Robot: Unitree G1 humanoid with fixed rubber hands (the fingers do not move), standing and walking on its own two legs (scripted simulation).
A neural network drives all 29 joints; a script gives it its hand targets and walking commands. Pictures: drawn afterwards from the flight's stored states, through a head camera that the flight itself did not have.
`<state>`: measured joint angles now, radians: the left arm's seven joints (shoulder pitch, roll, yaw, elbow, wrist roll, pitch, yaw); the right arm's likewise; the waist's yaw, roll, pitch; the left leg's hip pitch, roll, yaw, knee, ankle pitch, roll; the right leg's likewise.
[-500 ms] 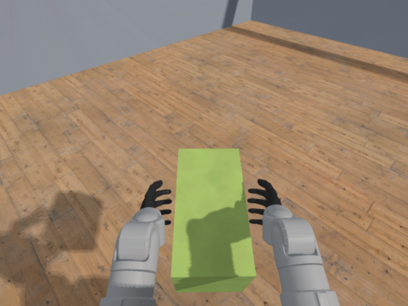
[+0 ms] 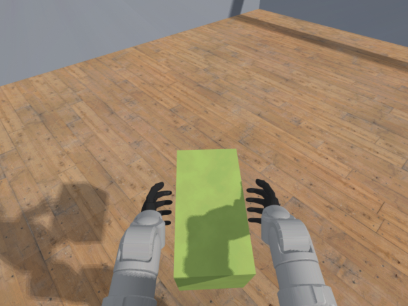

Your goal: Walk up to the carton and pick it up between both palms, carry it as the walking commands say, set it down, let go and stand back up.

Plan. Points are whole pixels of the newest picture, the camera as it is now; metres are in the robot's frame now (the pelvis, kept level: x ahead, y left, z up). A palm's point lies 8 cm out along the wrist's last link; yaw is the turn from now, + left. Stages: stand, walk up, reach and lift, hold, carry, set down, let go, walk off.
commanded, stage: carry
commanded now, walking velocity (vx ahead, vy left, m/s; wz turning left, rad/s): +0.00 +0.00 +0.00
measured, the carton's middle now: (209, 216) +0.36 +0.00 -0.06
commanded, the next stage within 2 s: hold in 0.54 s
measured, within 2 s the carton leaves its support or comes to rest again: neither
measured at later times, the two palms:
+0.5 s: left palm (148, 213) +0.31 +0.13 +0.04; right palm (266, 207) +0.32 -0.11 +0.04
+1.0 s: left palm (161, 238) +0.25 +0.09 +0.05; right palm (295, 237) +0.25 -0.15 +0.05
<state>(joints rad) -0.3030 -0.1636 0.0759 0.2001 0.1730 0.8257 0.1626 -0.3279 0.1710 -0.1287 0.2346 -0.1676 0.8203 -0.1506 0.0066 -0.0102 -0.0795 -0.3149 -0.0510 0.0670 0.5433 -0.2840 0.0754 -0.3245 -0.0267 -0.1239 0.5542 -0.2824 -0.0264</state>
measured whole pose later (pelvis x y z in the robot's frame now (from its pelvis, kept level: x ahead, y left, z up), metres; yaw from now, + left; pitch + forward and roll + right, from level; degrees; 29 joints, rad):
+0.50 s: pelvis +0.01 +0.01 +0.00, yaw +0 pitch +2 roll +0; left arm -0.29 -0.16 0.08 0.21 0.18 0.80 0.14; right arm -0.33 0.17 -0.13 0.26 -0.18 0.78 -0.13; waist 0.01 -0.01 -0.08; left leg -0.28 -0.06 0.07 0.54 -0.31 0.08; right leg -0.29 -0.03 -0.12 0.56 -0.31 -0.02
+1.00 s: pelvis -0.04 -0.02 +0.00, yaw +6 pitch -9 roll +0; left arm -0.40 -0.19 0.18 0.53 0.27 0.71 0.10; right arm -0.37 0.18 -0.30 0.45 -0.28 0.72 -0.02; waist -0.10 -0.01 -0.03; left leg -0.14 -0.08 -0.04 0.50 -0.21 0.05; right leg -0.10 0.05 0.11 0.50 -0.25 0.01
